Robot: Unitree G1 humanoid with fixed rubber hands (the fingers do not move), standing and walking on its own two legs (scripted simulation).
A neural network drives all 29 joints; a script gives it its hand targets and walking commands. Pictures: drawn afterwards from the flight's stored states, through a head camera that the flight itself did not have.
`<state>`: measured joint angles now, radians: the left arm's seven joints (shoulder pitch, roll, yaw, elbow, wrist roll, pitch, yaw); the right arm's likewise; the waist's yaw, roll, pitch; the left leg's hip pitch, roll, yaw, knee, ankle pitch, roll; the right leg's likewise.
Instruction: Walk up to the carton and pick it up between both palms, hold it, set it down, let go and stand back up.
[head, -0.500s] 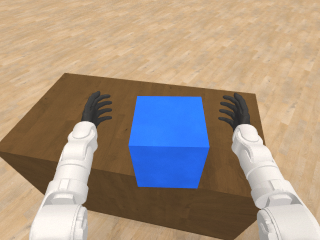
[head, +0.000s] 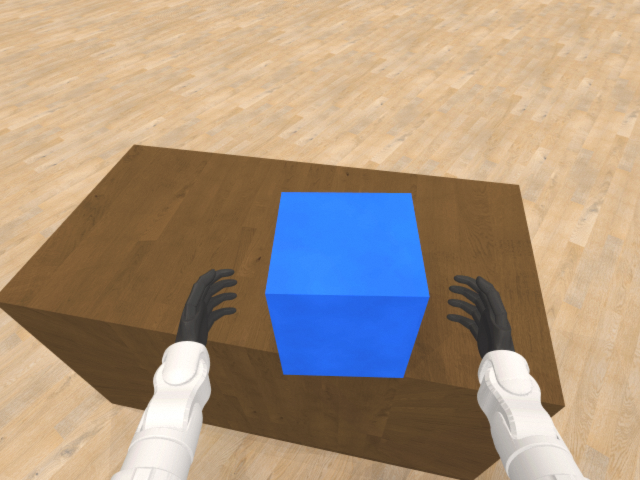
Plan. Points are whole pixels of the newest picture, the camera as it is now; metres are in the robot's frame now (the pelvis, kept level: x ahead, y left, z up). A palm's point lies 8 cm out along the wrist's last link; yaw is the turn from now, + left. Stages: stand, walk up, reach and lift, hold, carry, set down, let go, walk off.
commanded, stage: set down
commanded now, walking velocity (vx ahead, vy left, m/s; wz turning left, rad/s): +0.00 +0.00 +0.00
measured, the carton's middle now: (344, 288) +0.42 -0.01 -0.06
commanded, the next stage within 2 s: let go in 1.88 s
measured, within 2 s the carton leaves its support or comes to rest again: neither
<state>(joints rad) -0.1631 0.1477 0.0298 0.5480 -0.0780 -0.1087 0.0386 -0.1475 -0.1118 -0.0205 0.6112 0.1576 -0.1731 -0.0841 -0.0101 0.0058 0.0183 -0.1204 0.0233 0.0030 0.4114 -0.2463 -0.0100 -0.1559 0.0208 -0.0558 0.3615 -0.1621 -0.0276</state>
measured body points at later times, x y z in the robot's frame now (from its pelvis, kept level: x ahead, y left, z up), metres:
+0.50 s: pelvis +0.00 +0.00 -0.01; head +0.00 +0.00 +0.44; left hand +0.23 +0.20 -0.04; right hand +0.22 -0.20 -0.06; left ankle -0.01 +0.12 -0.74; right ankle +0.02 -0.10 -0.74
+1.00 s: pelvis +0.01 -0.01 -0.01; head +0.00 +0.00 +0.44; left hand +0.21 +0.22 -0.07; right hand +0.21 -0.21 -0.08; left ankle -0.01 +0.12 -0.74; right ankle +0.02 -0.10 -0.74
